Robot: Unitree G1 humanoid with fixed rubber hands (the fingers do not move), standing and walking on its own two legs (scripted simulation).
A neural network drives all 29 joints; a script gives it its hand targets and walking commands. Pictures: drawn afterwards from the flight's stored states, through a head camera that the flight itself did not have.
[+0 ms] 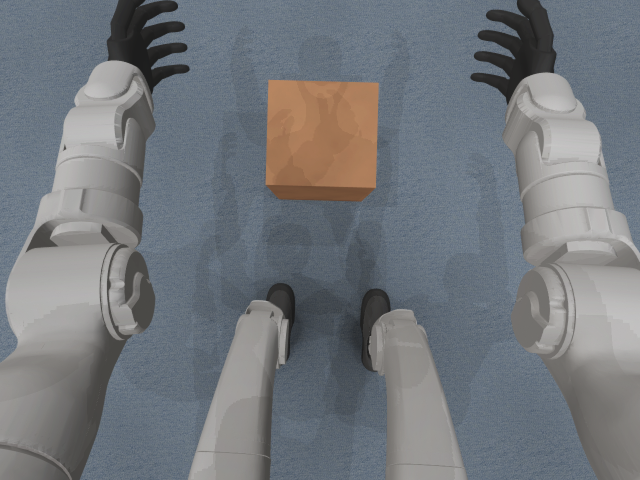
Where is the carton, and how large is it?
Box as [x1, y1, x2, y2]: [266, 80, 378, 201]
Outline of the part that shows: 268,80 266,185 278,198 358,201 362,200 375,187 378,83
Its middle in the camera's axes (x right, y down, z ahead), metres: +0.01 -0.21 +0.86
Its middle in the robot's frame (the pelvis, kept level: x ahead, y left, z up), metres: +0.55 +0.04 -0.53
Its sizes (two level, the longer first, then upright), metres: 0.210 0.200 0.250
